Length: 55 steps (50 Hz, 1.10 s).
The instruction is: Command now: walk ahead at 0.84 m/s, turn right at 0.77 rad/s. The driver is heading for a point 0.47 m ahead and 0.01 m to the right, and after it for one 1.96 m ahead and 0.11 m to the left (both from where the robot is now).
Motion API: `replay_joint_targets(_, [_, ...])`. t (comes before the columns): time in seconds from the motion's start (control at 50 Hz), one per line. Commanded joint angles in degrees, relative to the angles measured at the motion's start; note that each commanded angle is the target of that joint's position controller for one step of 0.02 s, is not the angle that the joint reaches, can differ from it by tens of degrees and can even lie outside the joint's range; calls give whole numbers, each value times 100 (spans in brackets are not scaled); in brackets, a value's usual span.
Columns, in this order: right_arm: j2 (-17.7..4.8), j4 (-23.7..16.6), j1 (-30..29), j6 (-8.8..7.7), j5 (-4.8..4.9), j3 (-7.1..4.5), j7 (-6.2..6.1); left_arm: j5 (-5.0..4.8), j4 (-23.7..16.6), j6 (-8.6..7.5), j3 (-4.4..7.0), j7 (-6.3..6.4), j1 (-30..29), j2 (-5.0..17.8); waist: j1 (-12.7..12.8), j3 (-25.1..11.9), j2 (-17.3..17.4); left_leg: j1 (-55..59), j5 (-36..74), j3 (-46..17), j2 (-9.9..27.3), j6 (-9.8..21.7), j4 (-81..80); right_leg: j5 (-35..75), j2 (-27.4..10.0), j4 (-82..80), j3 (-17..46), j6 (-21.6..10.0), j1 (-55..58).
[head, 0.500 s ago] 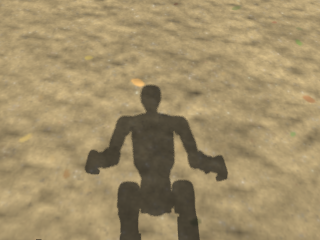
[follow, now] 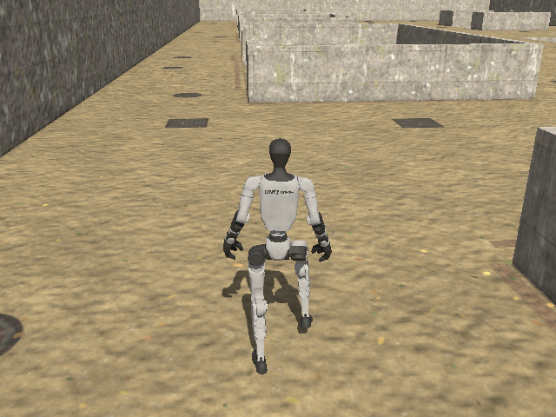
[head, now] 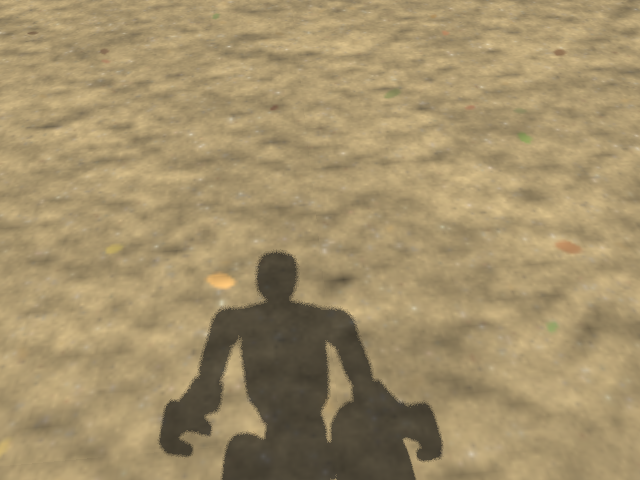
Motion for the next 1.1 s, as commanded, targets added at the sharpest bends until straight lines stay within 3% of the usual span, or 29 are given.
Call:
replay_joint_targets(0.02, [-917, -224, -150, -33, 64, -272, 16, -42, -791, -130, -89, -148, -1180, 204, -275, 1285, 230, -87, 357, -226, 1742, 769, -804, -31, -301, -597, -141, -279, -861])
replay_joint_targets(0.06, [-1007, -147, -129, 46, 103, -320, 52, -68, -908, -126, -154, -227, -1354, 159, -301, 1417, 186, 145, 836, 86, 1735, 713, -735, -309, -277, -1021, -418, -501, -637])
replay_joint_targets(0.1, [-1205, -176, -323, 141, 120, -375, 70, -81, -937, -102, -120, -238, -1160, 323, -99, 1247, 340, 72, 3288, 441, 1614, 635, -194, -817, 114, -1302, -979, -779, 368])
replay_joint_targets(0.14, [-1448, -132, -293, 212, 193, -407, 46, -123, -758, -50, 91, -171, -35, 734, 578, 477, 684, -191, 6596, 495, 1663, 642, 1548, -1577, 839, -1174, -1328, -1095, 2301])
replay_joint_targets(0.16, [-1388, -61, -310, 172, 203, -333, 55, -123, -424, -3, 345, -87, 1263, 1158, 1334, -220, 558, -1033, 6754, 471, 1531, 540, 3069, -1296, 1142, -1670, -1170, -1364, 4433])
replay_joint_targets(0.18, [-702, -60, -72, 70, 71, -87, 62, -140, -88, 71, 497, 44, 2074, 1627, 1442, -576, -475, -2924, 2891, 211, 1093, 285, 5292, -1967, 558, -1690, 169, -1431, 6385])
replay_joint_targets(0.2, [127, -327, 669, -155, 169, 195, 117, -36, -253, -65, 453, 48, 1722, 2100, 501, -1639, -2196, -4708, -1406, -840, -171, 86, 7734, -4684, -1156, -3478, 4152, -2522, 7419])
replay_joint_targets(0.22, [-761, -278, -219, -333, 533, 20, 87, 79, -408, -198, 255, -19, 1821, 1257, 1185, -1877, -659, -4920, -953, -2078, -59, 336, 7938, -5313, -1411, -4444, 4592, -2093, 7152])
replay_joint_targets(0.24, [-849, -525, -963, -370, 757, -33, 68, 176, -279, -299, 201, -46, 1684, 1142, 1187, -702, -561, -5383, -535, -1943, 79, 457, 7847, -4597, -1423, -4538, 3845, -1749, 6269])
replay_joint_targets(0.28, [-579, -478, -877, -262, 440, 11, 7, 234, -269, -412, 51, -49, 700, 676, 496, 153, -128, -5001, 371, -2037, 715, 502, 7024, -3534, -1084, -4325, 2338, -1366, 4526])
replay_joint_targets(0.32, [-551, -159, -92, 39, 476, -69, 88, 346, -383, -522, -67, -50, 139, 290, 61, 397, -607, -4387, 1028, -2138, 953, 407, 6779, -2710, -807, -4507, 1184, -1097, 3559])
replay_joint_targets(0.38, [-399, -70, -201, 322, 413, -89, 106, 333, -249, -633, -58, 5, 57, 320, -26, 877, -397, -4679, 1560, -2036, 901, 260, 6337, -618, -553, -4874, -205, -694, 3265])
replay_joint_targets(0.44, [-371, -173, -490, 255, 287, -115, 91, 433, -347, -605, -97, 243, -484, 248, -177, 1122, -500, -4238, 2595, -1230, 259, 139, 4968, 2012, 267, -4937, -1567, -219, 3071])
replay_joint_targets(0.48, [-120, -312, -737, 127, 154, -32, 260, 323, -407, -595, -48, 456, -367, 517, -54, 1119, -325, -3819, 3286, -546, 111, 38, 3531, 2835, 163, -4641, -1849, -72, 3275])
replay_joint_targets(0.54, [-270, -337, -447, 40, 230, -141, 493, 238, -351, -363, 82, 705, -80, 1013, -132, 456, -447, -3128, 3612, -47, -449, 79, 2512, 4248, -98, -3529, -1828, 4, 4478])
replay_joint_targets(0.58, [-901, -126, 1143, 268, 304, -418, 454, 87, -590, -255, 180, 656, -771, 1157, -1008, -326, -968, -1488, 2839, -194, -644, 356, 2822, 5128, -322, -2028, -1681, -31, 4351])
replay_joint_targets(0.6, [-1204, 118, 2229, 443, 261, -564, 319, 1, -743, -300, 131, 504, -1300, 892, -1581, -606, -646, -364, 3041, -639, -471, 640, 2590, 4175, -265, -460, -1535, -33, 3824])
replay_joint_targets(0.62, [-903, 349, 2370, 539, 195, -472, 170, -91, -863, -405, -44, 227, -1865, 136, -1646, 178, 872, -379, 4188, -1251, -129, 854, 1356, -1698, 826, 1951, -1452, 131, 3057])
replay_joint_targets(0.64, [-928, -28, 1262, 355, -149, -339, 148, 68, -1134, -483, -221, 62, -792, -677, -134, 375, 2322, 20, 6946, -3200, 157, 1598, 2292, -4289, 1724, 3747, -322, 259, 1142])
replay_joint_targets(0.66, [-1192, -538, 608, 165, -331, -333, 209, 202, -1042, -527, -283, 37, 424, -310, 259, -1288, 1538, 537, 5670, -5214, 1294, 2574, 1471, -3896, 1643, 4234, 844, 187, 998])
replay_joint_targets(0.68, [-1283, -944, 97, 155, -146, -452, 261, 193, -1060, -530, -148, 51, 58, 492, 135, -1312, 326, 153, 2664, -5739, 1339, 2658, 634, -3463, 1468, 3597, 1002, -76, 1106])
replay_joint_targets(0.7, [-1150, -1077, -282, 154, 165, -459, 264, 213, -1161, -477, -44, 125, -552, 702, 272, -481, -778, -720, 847, -5644, 1100, 2376, 272, -3135, 1232, 2888, 903, -136, 953])
replay_joint_targets(0.72, [-975, -1151, -509, 141, 279, -404, 234, 234, -1238, -368, -35, 191, -803, 696, 395, -257, -968, -1295, 348, -5680, 1061, 2201, 125, -2891, 1068, 2405, 964, -101, 1035])
replay_joint_targets(0.76, [-877, -1262, -688, 191, 209, -404, 119, 258, -1266, -183, 14, 268, -1066, 747, 394, 67, -707, -2045, 951, -4860, 514, 1814, 140, -2665, 902, 1396, 958, 38, 1444])
replay_joint_targets(0.82, [-952, -1135, -314, 384, 214, -475, -97, 364, -1241, -105, -75, 352, -1327, 309, 128, -166, -317, -2080, 3061, -4033, 141, 1614, 693, -2364, 1007, 198, 760, 310, 1556])
replay_joint_targets(0.9, [-1023, -1237, -408, 685, 316, -520, -282, 220, -1166, -27, -37, 399, -1618, 336, -59, -523, 291, -1747, 2018, -3997, -99, 1130, 941, -1461, 1158, -773, 830, 445, 1523])
replay_joint_targets(0.98, [-965, -1376, -573, 796, 245, -501, -259, 195, -1121, -138, 14, 355, -1971, 410, -253, -246, 812, -1723, 1244, -4318, -217, 979, 1050, -1276, 1234, -1697, 885, 372, 1725])
replay_joint_targets(1.06, [-781, -1525, -857, 795, 163, -361, -208, 241, -836, -309, 89, 213, -1509, 666, -191, -544, 1051, -1350, 2267, -4422, 4, 891, 1738, -958, 1015, -2769, 785, 154, 2512])
replay_joint_targets(1.1, [-427, -1411, -670, 762, 151, -175, -152, 308, -774, -342, 49, 140, -1402, 580, -179, -512, 498, -1801, 1028, -4062, -297, 625, 2251, 412, 554, -3781, 979, -195, 3593])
